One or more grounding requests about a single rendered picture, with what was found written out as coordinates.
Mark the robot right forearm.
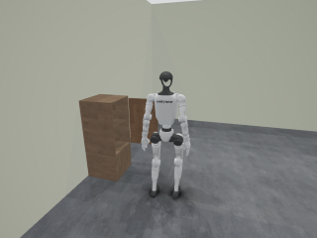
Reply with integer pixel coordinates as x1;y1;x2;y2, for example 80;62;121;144
180;115;190;142

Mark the humanoid robot head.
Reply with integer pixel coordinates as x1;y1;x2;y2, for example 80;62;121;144
158;71;174;96

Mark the right robot upper arm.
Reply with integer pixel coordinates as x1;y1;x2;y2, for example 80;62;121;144
176;93;186;123

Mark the cupboard door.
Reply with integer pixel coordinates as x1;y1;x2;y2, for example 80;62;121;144
128;98;159;145

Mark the left robot hand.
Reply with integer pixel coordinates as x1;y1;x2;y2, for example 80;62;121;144
141;137;150;151

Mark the left robot upper arm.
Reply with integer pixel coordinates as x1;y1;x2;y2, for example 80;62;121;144
144;93;156;121

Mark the right robot hand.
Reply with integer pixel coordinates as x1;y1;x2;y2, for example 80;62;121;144
181;141;191;157

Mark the robot left forearm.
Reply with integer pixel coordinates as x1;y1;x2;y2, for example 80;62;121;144
142;114;150;138

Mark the right robot shin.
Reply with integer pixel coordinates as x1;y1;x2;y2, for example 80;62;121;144
174;159;183;191

